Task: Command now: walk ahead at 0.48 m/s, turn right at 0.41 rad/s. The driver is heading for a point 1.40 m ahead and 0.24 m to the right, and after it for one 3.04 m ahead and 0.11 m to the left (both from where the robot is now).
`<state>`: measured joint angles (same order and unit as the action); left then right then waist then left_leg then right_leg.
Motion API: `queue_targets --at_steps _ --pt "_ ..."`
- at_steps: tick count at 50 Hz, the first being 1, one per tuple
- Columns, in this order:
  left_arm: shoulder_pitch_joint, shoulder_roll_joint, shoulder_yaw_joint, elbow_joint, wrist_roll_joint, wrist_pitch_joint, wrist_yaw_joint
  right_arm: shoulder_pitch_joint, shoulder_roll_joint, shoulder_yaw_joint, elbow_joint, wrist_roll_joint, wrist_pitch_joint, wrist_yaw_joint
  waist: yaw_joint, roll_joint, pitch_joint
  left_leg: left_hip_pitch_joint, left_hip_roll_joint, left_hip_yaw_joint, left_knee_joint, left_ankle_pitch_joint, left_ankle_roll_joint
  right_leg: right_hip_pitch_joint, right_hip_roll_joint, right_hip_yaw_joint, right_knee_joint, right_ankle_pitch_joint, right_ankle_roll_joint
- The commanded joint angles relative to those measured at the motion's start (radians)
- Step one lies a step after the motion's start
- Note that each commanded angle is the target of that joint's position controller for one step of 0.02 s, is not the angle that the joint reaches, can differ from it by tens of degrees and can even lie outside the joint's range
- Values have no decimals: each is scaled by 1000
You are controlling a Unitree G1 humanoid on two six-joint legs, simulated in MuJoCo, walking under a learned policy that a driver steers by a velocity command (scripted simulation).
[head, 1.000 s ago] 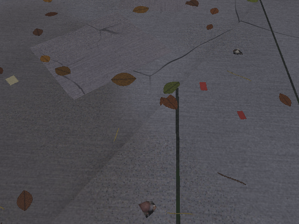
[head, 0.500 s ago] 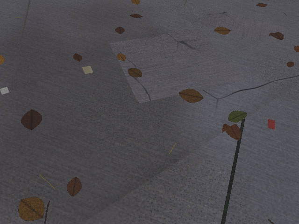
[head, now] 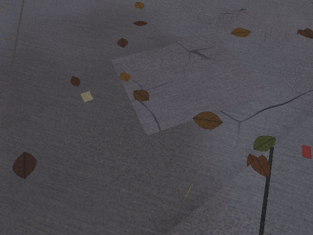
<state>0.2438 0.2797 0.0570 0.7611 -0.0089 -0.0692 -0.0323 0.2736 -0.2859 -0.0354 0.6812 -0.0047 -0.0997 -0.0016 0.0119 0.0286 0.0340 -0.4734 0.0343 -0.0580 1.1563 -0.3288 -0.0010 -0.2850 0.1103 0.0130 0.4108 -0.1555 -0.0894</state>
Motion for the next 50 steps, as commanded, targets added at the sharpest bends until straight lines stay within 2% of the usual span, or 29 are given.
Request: queue_targets --at_steps 1,6,8,10,12,14,15,16,17,18,19,20,21,24,26,29,34,36,37,38,39,40,41,42,43,44,45,47,50 --pt "-16 128 30 -72 -5 -11 18 6 -102 -32 -88 -14 -10 -3 -32 -82 -43 -166 61 -25 -106 27 -34 111 -273 348 -220 136 -220" --pt "49 174 47 -46 -18 0 40 -208 -37 -5 -143 -15 -17 2 34 -86 -11 -14 -15 25 -496 383 -71 -50 -170 217 -203 166 -145" --pt "81 175 49 -42 -16 6 45 -222 -61 -16 -136 0 -26 10 42 -101 -44 66 -37 8 -521 486 -71 -42 -188 245 -160 152 -130" --pt "109 159 49 -39 -27 13 48 -256 -88 -28 -144 7 -32 17 49 -101 -39 46 -38 -24 -606 457 -57 37 -199 304 -90 72 -109" --pt "103 161 53 -48 -19 21 51 -240 -111 -43 -143 16 -38 21 25 -125 -44 71 -35 -43 -633 343 -31 97 -229 378 -11 63 -94" --pt "78 134 47 -66 -13 26 46 -100 -141 -67 -109 17 -45 19 -58 -122 -100 249 -25 -26 -698 291 19 92 -184 366 162 123 -55" --pt "122 66 24 -84 -4 23 37 29 -201 -84 -104 -7 -51 13 -94 1 -245 516 142 -175 -683 229 103 -30 -115 301 444 -17 -17" --pt "268 15 -2 -95 -35 17 32 112 -271 -107 -62 0 -37 17 -58 338 -410 835 348 -611 -782 -67 264 -344 -5 159 754 -376 42" --pt "230 99 10 -84 -48 19 39 107 -179 -87 -73 11 -30 21 -81 253 -347 794 368 -705 -852 -271 249 -463 -83 165 883 -372 51" --pt "108 163 29 -103 -37 26 44 54 -128 -72 -80 11 -26 18 -104 118 -207 672 330 -574 -864 -186 207 -492 -111 148 911 -282 58" --pt "45 163 32 -120 -19 34 48 2 -107 -61 -81 2 -21 18 -90 26 -122 556 292 -444 -867 -22 189 -473 -143 123 897 -228 68" --pt "11 149 34 -139 -10 36 44 -29 -92 -57 -69 -1 -18 19 -70 28 -60 466 263 -360 -886 82 189 -461 -171 125 848 -193 72" --pt "4 133 36 -149 -13 41 36 -45 -83 -54 -60 -6 -20 17 -49 58 -35 406 234 -286 -913 124 176 -425 -198 119 811 -177 71" --pt "-28 78 23 -168 -21 55 25 -46 -95 -62 -21 7 -27 19 -35 70 -2 361 221 -160 -980 213 184 -427 -216 78 709 -152 70" --pt "-66 65 15 -183 -13 55 18 -39 -124 -71 4 7 -28 18 -38 45 2 379 234 -100 -1002 280 201 -452 -223 70 614 -92 77" --pt "-121 57 6 -186 -13 40 -1 -55 -153 -77 29 10 -21 15 -53 38 0 394 204 25 -1008 342 176 -404 -212 33 421 87 68" --pt "-242 75 8 -226 -18 27 -30 -13 -201 -85 77 34 -5 11 -85 32 19 469 213 132 -983 369 134 -325 -175 -24 219 164 30" --pt "-242 98 19 -239 -12 32 -31 -16 -224 -92 86 42 4 10 -59 38 9 516 217 170 -907 547 116 -274 -142 -55 180 80 -8" --pt "-199 120 31 -234 -6 36 -27 -22 -237 -96 86 49 8 8 -26 44 -24 524 209 196 -821 709 105 -195 -109 -86 168 41 -32" --pt "-90 139 46 -208 0 40 -20 -24 -235 -93 90 59 9 9 42 27 -82 459 198 213 -682 801 92 2 -81 -92 119 81 -66" --pt "80 196 77 -154 1 48 -1 3 -193 -76 98 51 3 9 115 -30 -158 295 160 215 -474 695 61 291 -88 -28 120 125 -103" --pt "120 288 86 -146 -1 48 19 101 -77 -34 68 0 -2 25 48 -301 -254 -88 18 227 -87 -167 -13 644 -355 342 105 135 -226" --pt "130 252 70 -177 -5 38 17 99 -125 -30 65 21 -17 29 76 -231 -391 -190 -26 43 78 -243 -10 653 -471 635 -48 -107 -320" --pt "110 199 56 -168 -3 25 11 -10 -196 -51 45 61 -25 31 104 -149 -280 -257 20 11 75 -153 16 563 -438 525 -96 -140 -273" --pt "70 176 47 -154 0 16 7 -47 -188 -48 33 63 -25 29 80 -127 -185 -255 65 8 2 -71 27 442 -402 403 -109 -72 -236" --pt "36 145 38 -148 6 7 6 -50 -178 -48 47 42 -19 20 57 -100 -157 -225 92 2 -34 -28 21 367 -377 345 -123 0 -211" --pt "7 121 30 -145 14 -2 5 -23 -175 -52 58 33 -10 18 27 -87 -139 -172 113 -26 -62 16 13 293 -368 302 -144 84 -202" --pt "-15 112 29 -127 17 -20 6 18 -137 -49 76 32 14 15 -9 -75 -118 -105 119 -38 -109 57 -9 197 -363 224 -199 133 -200" --pt "-23 124 35 -90 22 -43 15 -20 -104 -44 68 30 36 6 -16 -55 -47 -148 109 -69 -215 201 -34 135 -352 105 -263 157 -181"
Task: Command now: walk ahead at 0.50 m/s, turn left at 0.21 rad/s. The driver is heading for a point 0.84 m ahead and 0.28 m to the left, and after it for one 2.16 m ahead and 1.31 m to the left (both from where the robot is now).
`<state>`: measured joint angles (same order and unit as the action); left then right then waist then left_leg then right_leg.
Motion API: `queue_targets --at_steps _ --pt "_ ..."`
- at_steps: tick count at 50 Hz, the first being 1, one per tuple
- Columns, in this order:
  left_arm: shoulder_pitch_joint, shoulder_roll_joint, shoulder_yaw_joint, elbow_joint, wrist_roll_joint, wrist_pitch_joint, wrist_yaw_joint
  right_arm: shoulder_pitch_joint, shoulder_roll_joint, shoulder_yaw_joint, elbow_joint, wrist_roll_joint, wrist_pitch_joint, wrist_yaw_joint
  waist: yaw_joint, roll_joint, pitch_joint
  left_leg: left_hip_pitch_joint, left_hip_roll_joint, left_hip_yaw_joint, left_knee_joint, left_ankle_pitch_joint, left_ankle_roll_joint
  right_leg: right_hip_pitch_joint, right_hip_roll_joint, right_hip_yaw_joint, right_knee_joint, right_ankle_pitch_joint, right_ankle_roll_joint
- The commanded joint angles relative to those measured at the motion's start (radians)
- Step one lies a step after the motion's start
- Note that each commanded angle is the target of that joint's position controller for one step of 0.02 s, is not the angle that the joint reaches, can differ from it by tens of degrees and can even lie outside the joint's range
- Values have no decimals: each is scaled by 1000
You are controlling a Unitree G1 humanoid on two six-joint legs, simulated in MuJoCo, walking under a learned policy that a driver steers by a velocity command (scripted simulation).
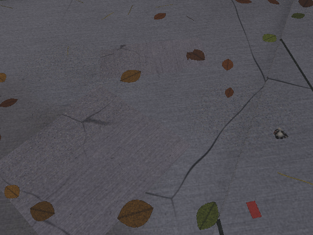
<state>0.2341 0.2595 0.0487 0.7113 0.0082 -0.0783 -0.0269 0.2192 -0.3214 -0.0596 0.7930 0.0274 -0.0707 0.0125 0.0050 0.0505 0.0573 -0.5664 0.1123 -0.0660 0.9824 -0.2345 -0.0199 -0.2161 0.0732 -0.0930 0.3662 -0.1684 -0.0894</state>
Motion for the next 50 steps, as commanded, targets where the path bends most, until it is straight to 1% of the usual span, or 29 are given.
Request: queue_targets --at_steps 1,4,6,13,15,17,18,19,20,21,22,23,24,25,27,30,32,35,37,39,40,41,42,43,44,45,46,48,50 --pt "-15 141 43 -30 7 -37 14 24 -63 -20 -45 -5 6 -7 -8 -75 -61 -63 23 -67 -86 182 -16 70 -302 166 -221 185 -163" --pt "-22 143 42 -8 2 -43 26 -17 -44 -14 -52 -10 -3 8 5 -80 -38 -25 -2 -38 -248 396 -4 56 -260 39 -210 204 -113" --pt "8 151 45 16 -2 -41 32 -70 -27 -6 -72 -10 -4 20 33 -73 -15 -21 -8 -19 -323 460 8 74 -274 8 -200 186 -103" --pt "97 189 66 76 -23 9 51 -198 -18 4 -161 -12 14 66 82 -59 58 -151 -22 22 -460 301 61 296 -366 -12 -45 259 -62" --pt "90 222 75 76 -35 23 57 -169 -34 -6 -173 -16 19 70 54 -78 27 -57 -69 91 -464 164 84 308 -365 -36 55 529 -40" --pt "89 241 77 79 -36 34 58 -5 -97 -45 -140 -17 26 55 -37 -86 -96 191 -149 157 -455 105 131 287 -328 -79 320 757 -1" --pt "77 219 66 78 -31 32 58 150 -142 -72 -104 -11 30 38 -130 -55 -162 456 -144 116 -495 199 181 120 -288 -108 580 663 42" --pt "147 86 29 63 25 12 47 221 -227 -82 -73 0 36 20 -79 201 -238 784 55 -150 -371 527 263 -240 -173 -100 959 -220 86" --pt "203 94 7 5 4 -29 30 235 -261 -82 -118 0 17 32 -60 219 -460 1057 243 -685 -500 327 509 -528 -11 91 1207 -517 136" --pt "37 176 27 -22 -45 -55 28 283 -194 -74 -104 -2 15 36 -151 51 -438 1075 218 -655 -607 239 457 -638 -65 178 1172 -433 119" --pt "-45 178 23 -57 -57 -66 29 220 -163 -65 -102 0 9 29 -134 21 -299 971 182 -536 -629 231 403 -688 -110 175 1083 -346 97" --pt "-56 172 20 -48 -35 -66 37 123 -132 -53 -127 -7 6 24 -82 -76 -209 797 150 -448 -642 305 364 -637 -152 173 999 -266 94" --pt "-46 178 26 -46 -13 -59 41 60 -117 -47 -148 -15 4 17 -41 -58 -163 661 131 -402 -655 421 362 -563 -172 181 922 -227 105" --pt "-16 184 32 -39 -5 -49 36 37 -96 -39 -161 -23 3 11 -11 -45 -149 581 104 -358 -676 468 350 -494 -192 197 867 -186 110" --pt "-4 161 31 -38 4 -33 32 24 -101 -40 -157 -17 1 2 15 -33 -103 467 65 -285 -707 532 332 -464 -196 176 742 -139 135" --pt "-124 98 7 -73 12 -29 31 32 -137 -49 -142 -11 11 -23 -13 -2 -48 309 -38 -150 -722 543 275 -364 -140 115 425 77 171" --pt "-192 84 0 -85 5 -37 21 73 -146 -53 -124 -9 20 -33 -53 29 -65 281 -70 -136 -717 444 238 -267 -84 93 254 262 171" --pt "-259 114 11 -110 -12 -43 10 133 -137 -53 -93 3 26 -32 -77 38 -59 342 -30 -230 -686 287 216 -235 -63 134 139 301 146" --pt "-253 146 24 -113 -13 -50 6 136 -129 -54 -86 2 28 -36 -56 51 -56 416 6 -297 -631 260 205 -234 -74 167 112 240 114" --pt "-155 173 41 -88 -12 -59 10 107 -125 -56 -95 -6 35 -36 1 72 -88 456 8 -324 -538 347 185 -138 -75 157 98 168 72" --pt "-42 199 56 -62 -2 -64 14 87 -95 -46 -111 -9 36 -31 59 51 -170 431 -42 -295 -402 388 158 35 -103 167 95 166 36" --pt "93 246 67 -53 8 -61 22 100 -50 -26 -132 -27 36 -26 109 -47 -308 321 -112 -220 -148 209 125 278 -248 308 111 84 -16" --pt "156 306 83 -16 10 -48 16 278 24 -5 -147 5 27 -21 29 -403 -430 -47 -249 -124 188 -341 59 600 -472 787 25 -138 -195" --pt "130 207 63 -36 -16 -44 13 260 -83 -18 -120 14 27 -23 56 -298 -372 -166 -163 -147 302 -332 54 559 -482 887 -49 -411 -168" --pt "88 157 49 -40 -16 -40 17 139 -140 -35 -133 6 32 -23 87 -197 -232 -186 -132 -123 317 -232 49 421 -431 734 -76 -404 -121" --pt "37 145 41 -38 -3 -33 15 81 -130 -34 -148 -6 37 -27 69 -117 -153 -152 -100 -85 295 -168 46 286 -390 616 -89 -279 -97" --pt "12 129 35 -26 2 -30 13 40 -116 -35 -162 -19 34 -26 54 -100 -88 -135 -75 -83 247 -132 46 180 -359 533 -108 -160 -103" --pt "-5 108 28 -10 3 -36 11 62 -73 -30 -164 -6 35 -19 13 -148 -66 -58 -42 -75 155 -107 50 86 -308 415 -151 -43 -103" --pt "7 124 32 14 -10 -42 9 49 -34 -18 -170 -10 37 -17 6 -148 -61 -48 -34 -48 47 -110 41 65 -306 352 -186 31 -130"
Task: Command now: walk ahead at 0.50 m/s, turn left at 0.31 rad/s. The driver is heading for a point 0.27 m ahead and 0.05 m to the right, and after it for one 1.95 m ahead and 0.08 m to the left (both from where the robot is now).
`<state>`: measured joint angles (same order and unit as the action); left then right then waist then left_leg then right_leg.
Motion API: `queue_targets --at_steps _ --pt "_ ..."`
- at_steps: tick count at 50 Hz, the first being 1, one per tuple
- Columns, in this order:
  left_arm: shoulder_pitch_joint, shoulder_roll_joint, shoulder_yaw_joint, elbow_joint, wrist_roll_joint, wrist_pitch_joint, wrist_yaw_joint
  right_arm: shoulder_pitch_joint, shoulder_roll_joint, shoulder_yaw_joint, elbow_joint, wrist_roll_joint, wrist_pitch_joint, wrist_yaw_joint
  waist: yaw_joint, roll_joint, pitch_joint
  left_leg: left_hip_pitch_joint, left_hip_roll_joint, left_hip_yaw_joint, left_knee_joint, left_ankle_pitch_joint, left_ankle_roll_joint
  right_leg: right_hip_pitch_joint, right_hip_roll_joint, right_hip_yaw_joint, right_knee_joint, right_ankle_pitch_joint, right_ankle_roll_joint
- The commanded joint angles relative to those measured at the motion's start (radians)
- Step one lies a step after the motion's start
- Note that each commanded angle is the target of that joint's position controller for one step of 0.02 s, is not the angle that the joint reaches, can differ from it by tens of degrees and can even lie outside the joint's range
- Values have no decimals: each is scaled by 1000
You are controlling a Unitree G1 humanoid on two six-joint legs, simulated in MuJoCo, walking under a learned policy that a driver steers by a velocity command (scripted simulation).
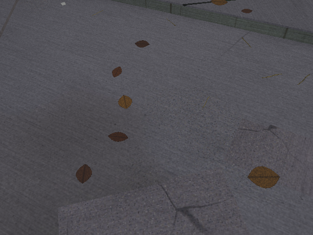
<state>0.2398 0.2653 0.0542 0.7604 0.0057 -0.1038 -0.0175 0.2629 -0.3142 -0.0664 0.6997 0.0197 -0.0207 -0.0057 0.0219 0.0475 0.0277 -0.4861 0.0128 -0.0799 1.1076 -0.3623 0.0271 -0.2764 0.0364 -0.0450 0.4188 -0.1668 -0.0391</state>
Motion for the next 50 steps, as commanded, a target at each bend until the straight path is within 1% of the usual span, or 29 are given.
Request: queue_targets --at_steps 1,2,3,4,7,10,12,13,14,15,16,17,18,19,20,21,23,24,26,28,30,31,32,33,34,36,40,44,50 --pt "8 140 33 -25 -11 -18 -1 -20 -32 -5 -85 -8 -16 3 -7 -131 -28 -137 72 -21 -129 52 -14 126 -277 285 -256 62 -196" --pt "10 159 39 -17 -12 -20 0 -37 -30 -2 -89 -14 -20 5 -5 -122 -33 -141 87 -18 -165 112 -18 133 -288 270 -264 97 -206" --pt "17 166 41 -7 -14 -21 1 -57 -41 -6 -90 -13 -25 7 -3 -104 -29 -157 96 -28 -210 198 -25 148 -282 246 -266 126 -204" --pt "16 171 42 1 -18 -18 2 -75 -37 -2 -90 -10 -29 12 1 -99 -23 -151 95 -16 -284 264 -29 146 -262 203 -268 141 -193" --pt "40 172 38 34 -22 6 13 -168 0 13 -105 -15 -48 24 34 -108 -9 -31 53 38 -490 441 -41 107 -205 82 -216 341 -150" --pt "77 188 40 64 -29 21 21 -213 -15 8 -119 -13 -50 36 44 -128 -33 25 30 19 -587 494 -26 157 -224 86 -137 359 -122" --pt "72 198 43 78 -31 31 27 -209 -39 -1 -115 -16 -48 42 31 -133 -40 51 27 5 -626 454 -3 187 -246 108 -58 348 -102" --pt "61 199 44 83 -31 36 29 -176 -47 -5 -102 -20 -48 43 7 -123 -50 93 24 10 -655 450 11 188 -246 109 1 350 -87" --pt "49 186 40 86 -31 40 30 -102 -57 -14 -70 -27 -50 41 -31 -98 -79 194 9 33 -707 493 30 170 -216 93 102 357 -67" --pt "73 152 27 88 -21 39 27 -27 -102 -28 -41 -37 -52 35 -52 -42 -132 337 33 40 -722 688 54 119 -151 57 261 284 -29" --pt "109 85 0 68 13 31 23 64 -159 -35 -31 -65 -51 25 -61 114 -258 633 225 -130 -576 1222 127 -118 -73 13 561 -115 30" --pt "278 43 -23 106 0 28 12 56 -120 -10 -40 -68 -42 26 -14 233 -400 803 397 -331 -523 1432 282 -278 -32 94 777 -587 80" --pt "279 122 -7 126 -22 37 8 64 -69 -3 -23 -36 -26 40 -40 150 -425 745 366 -335 -563 1230 294 -291 -78 161 800 -580 90" --pt "190 147 0 106 -31 51 12 4 -54 2 -22 -21 -17 44 -32 101 -317 639 321 -299 -613 1023 269 -330 -105 134 804 -543 103" --pt "121 141 3 97 -26 71 25 -64 -45 7 -23 -21 -13 43 -16 43 -236 506 299 -290 -665 834 245 -332 -130 121 779 -477 110" --pt "79 142 7 88 -17 95 39 -121 -38 13 -29 -30 -12 44 1 31 -175 368 281 -271 -716 706 228 -288 -144 116 741 -427 116" --pt "105 117 8 101 -6 124 57 -185 -58 7 -25 -56 -19 39 40 72 -146 183 232 -197 -788 618 208 -139 -142 104 663 -306 121" --pt "118 102 6 109 0 127 63 -197 -51 8 -15 -60 -24 35 49 87 -149 153 210 -154 -795 621 200 -92 -138 97 612 -281 121" --pt "94 88 4 112 4 123 70 -191 -31 13 14 -56 -30 22 43 87 -162 158 191 -112 -795 620 187 -41 -140 103 506 -225 114" --pt "58 85 4 115 0 121 70 -175 -28 13 42 -51 -27 14 25 85 -163 175 171 -91 -795 550 181 -1 -127 89 396 -165 111" --pt "32 70 0 118 -1 121 66 -171 -22 15 63 -41 -16 9 17 70 -136 174 162 -101 -799 381 170 45 -115 83 261 -106 108" --pt "36 60 -3 124 2 120 63 -177 -15 18 72 -35 -10 9 32 59 -116 156 146 -100 -792 270 149 97 -104 69 156 -35 99" --pt "13 94 5 131 16 118 61 -136 17 27 81 -34 -5 10 12 -16 -82 133 100 -78 -821 135 95 103 -108 87 109 24 84" --pt "-25 116 17 141 16 114 59 -128 19 29 89 -35 1 8 0 -88 -25 157 60 -34 -821 3 45 41 -104 99 71 -7 66" --pt "-52 100 16 148 17 106 59 -127 -2 24 98 -35 4 5 -3 -102 9 178 45 -24 -811 -17 19 14 -98 102 50 -1 55" --pt "-66 73 12 166 11 90 58 -101 -3 22 127 -38 5 -2 -1 -92 20 221 41 -10 -799 91 9 14 -102 114 26 65 49" --pt "-45 51 11 221 1 66 58 -53 -2 18 179 -31 3 -1 1 -79 -26 331 35 20 -734 413 14 18 -88 102 30 116 52" --pt "-51 42 11 257 -2 70 65 -50 -1 18 219 -25 11 0 5 -35 -47 377 45 17 -719 557 21 20 -78 88 42 102 61" --pt "-51 33 13 300 -6 86 75 -32 -1 23 280 -25 16 -2 6 -4 -45 397 63 -1 -732 630 20 21 -78 81 50 58 65"
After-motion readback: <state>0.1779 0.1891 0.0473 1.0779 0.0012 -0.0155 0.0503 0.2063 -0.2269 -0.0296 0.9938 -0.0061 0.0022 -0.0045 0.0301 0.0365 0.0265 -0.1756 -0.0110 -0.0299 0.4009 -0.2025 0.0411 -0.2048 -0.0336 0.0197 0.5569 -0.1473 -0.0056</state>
